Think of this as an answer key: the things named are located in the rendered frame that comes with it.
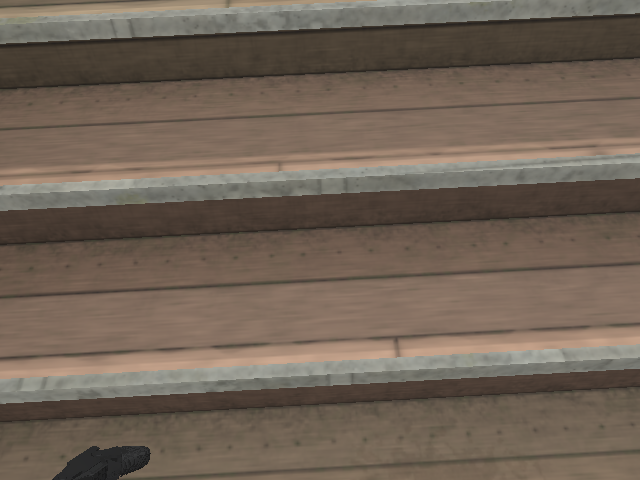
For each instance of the left robot hand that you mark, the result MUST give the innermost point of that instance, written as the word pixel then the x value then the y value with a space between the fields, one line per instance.
pixel 107 464

